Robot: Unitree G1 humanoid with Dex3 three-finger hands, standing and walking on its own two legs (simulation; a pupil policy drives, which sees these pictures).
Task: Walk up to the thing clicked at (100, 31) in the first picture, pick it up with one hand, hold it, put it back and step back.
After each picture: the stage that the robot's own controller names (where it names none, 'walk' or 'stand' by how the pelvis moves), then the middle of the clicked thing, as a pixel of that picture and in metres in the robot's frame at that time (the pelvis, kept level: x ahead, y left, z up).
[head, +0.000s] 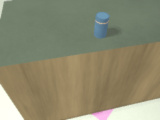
stand; (101, 25) +0.70 -0.08 +0.02
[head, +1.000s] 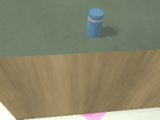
sink last; (94, 23) +0.63 -0.01 +0.05
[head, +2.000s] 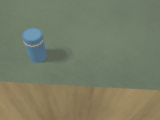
stand; (35, 46) +0.46 +0.20 +0.06
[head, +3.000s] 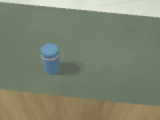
stand; (50, 59) +0.45 +0.14 +0.02
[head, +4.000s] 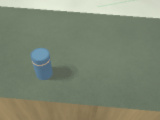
stand; (42, 64) +0.43 +0.17 +0.02
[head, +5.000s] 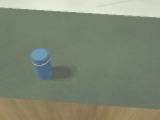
stand; (42, 64) +0.43 +0.17 +0.02
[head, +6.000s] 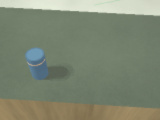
stand; (37, 64) +0.43 +0.19 +0.02
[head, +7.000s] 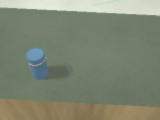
stand; (37, 64) +0.43 +0.19 +0.02
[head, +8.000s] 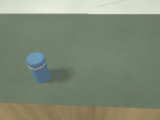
rise first; (38, 68) +0.42 +0.21 +0.02
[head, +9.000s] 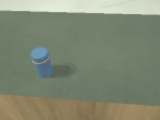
go down; (42, 62) +0.44 +0.21 +0.02
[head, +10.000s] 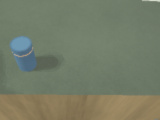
go down; (24, 54) +0.45 +0.19 +0.04
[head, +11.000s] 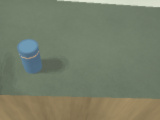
go down; (30, 57) +0.44 +0.18 +0.04
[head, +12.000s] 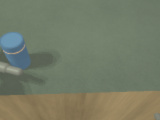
close in; (16, 52) +0.43 +0.20 +0.07
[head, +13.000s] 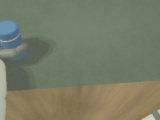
lift; (11, 41) +0.46 +0.20 +0.08
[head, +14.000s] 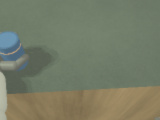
lift; (12, 52) +0.42 +0.21 +0.08
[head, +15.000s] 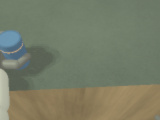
lift; (14, 51) +0.43 +0.20 +0.08
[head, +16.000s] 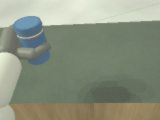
lift; (33, 41) +0.34 +0.14 +0.25
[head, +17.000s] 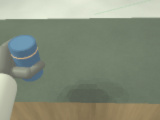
hold; (27, 59) +0.32 +0.17 +0.19
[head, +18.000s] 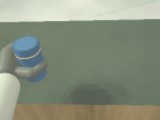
hold; (31, 59) +0.33 +0.16 +0.19
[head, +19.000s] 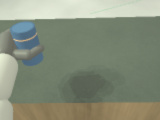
crouch; (28, 44) +0.39 +0.17 +0.20
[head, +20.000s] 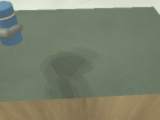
lower; (6, 24) +0.46 +0.22 +0.20
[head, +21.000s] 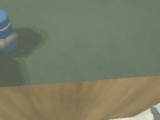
lower; (1, 31) +0.49 +0.22 +0.09
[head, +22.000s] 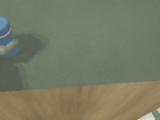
lower; (2, 37) +0.47 +0.22 +0.08
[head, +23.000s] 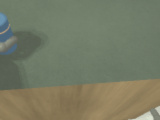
lower; (0, 34) +0.48 +0.22 +0.08
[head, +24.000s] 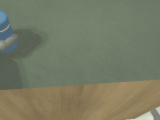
lower; (1, 32) +0.48 +0.22 +0.09
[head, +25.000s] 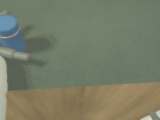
withdraw; (10, 36) +0.47 +0.20 +0.08
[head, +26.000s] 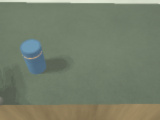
sink last; (34, 57) +0.43 +0.19 +0.05
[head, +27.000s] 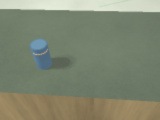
stand; (41, 54) +0.48 +0.21 +0.03
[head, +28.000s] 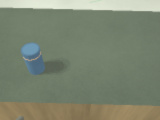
stand; (33, 59) +0.45 +0.21 +0.02
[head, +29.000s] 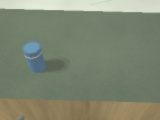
stand; (34, 57) +0.46 +0.21 +0.02
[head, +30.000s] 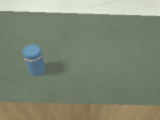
walk; (34, 60) +0.46 +0.20 +0.02
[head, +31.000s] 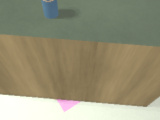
walk; (49, 3) +0.69 +0.17 +0.05
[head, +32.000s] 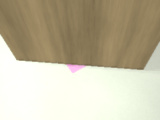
walk; out of the picture +1.08 +0.17 +0.04
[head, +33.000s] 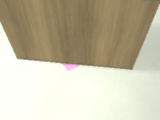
stand; out of the picture +1.26 +0.18 +0.04
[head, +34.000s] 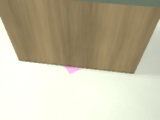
stand; out of the picture +1.23 +0.15 +0.02
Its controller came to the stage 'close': yes
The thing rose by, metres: 0.21
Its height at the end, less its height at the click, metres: +0.00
